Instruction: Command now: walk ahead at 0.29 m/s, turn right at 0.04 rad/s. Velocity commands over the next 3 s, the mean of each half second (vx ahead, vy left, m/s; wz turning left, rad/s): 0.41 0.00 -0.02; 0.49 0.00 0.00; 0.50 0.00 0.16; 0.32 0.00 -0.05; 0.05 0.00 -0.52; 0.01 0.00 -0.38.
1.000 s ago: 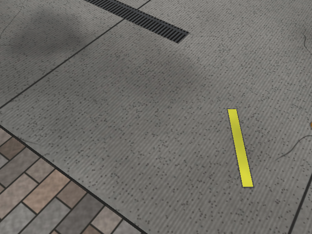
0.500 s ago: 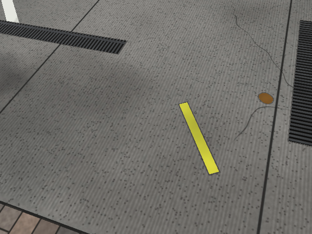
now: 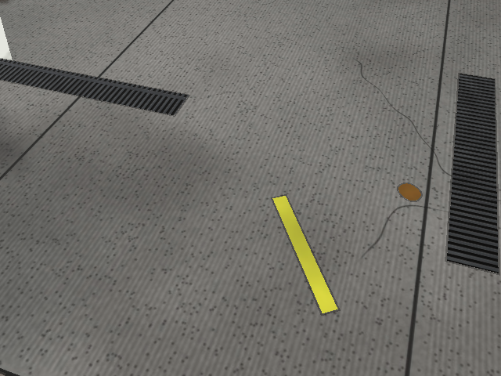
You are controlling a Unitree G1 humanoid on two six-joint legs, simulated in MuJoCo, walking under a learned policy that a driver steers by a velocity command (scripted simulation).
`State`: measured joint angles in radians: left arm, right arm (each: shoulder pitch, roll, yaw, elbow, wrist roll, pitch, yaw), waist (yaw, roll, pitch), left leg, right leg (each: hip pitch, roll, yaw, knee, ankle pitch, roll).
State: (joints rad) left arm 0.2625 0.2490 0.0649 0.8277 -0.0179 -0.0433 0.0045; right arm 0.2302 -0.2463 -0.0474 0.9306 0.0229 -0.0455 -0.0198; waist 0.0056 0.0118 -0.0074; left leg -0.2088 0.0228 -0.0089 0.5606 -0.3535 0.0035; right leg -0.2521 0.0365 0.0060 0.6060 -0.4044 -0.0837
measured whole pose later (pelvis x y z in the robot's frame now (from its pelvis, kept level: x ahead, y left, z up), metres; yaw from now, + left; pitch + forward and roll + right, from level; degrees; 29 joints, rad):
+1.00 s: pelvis +0.49 +0.04 +0.00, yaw +0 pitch +3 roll +2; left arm 0.03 0.24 0.03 0.74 -0.02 -0.09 -0.04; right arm 0.38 -0.28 -0.05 0.96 0.02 -0.06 0.00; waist -0.09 -0.03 0.01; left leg 0.07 -0.05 0.03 0.24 -0.35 0.03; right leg -0.57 -0.06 0.00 0.51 0.00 -0.04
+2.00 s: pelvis +1.01 +0.11 +0.01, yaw +4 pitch +2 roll +2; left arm 0.18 0.25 0.06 0.82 -0.01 -0.04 -0.02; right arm 0.17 -0.25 -0.05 0.84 -0.01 -0.03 -0.03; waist -0.01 -0.04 0.04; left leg -0.07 -0.06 0.18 0.31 -0.27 0.07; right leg -0.59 -0.07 -0.01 0.67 -0.05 0.01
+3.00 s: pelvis +1.10 +0.12 +0.01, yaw -25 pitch +1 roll -1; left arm 0.15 0.23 0.04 0.65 0.02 0.04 0.01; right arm 0.20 -0.28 -0.05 0.78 -0.01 0.00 -0.01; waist -0.04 0.04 0.02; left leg -0.28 0.07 0.03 0.57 -0.36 -0.05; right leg -0.24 0.03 0.02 0.50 -0.27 -0.02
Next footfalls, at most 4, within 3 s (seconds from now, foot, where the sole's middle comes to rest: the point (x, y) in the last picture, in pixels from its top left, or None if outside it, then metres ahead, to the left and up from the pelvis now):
0.48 left None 0.38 0.14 -0.77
1.04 right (298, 321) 0.69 -0.09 -0.77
1.58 left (211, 241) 0.98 0.18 -0.77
2.08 right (262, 194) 1.18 0.01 -0.77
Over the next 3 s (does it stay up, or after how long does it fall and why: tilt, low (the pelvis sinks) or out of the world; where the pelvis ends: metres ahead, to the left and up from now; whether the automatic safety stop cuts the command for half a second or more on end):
stays up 1.10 0.12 0.01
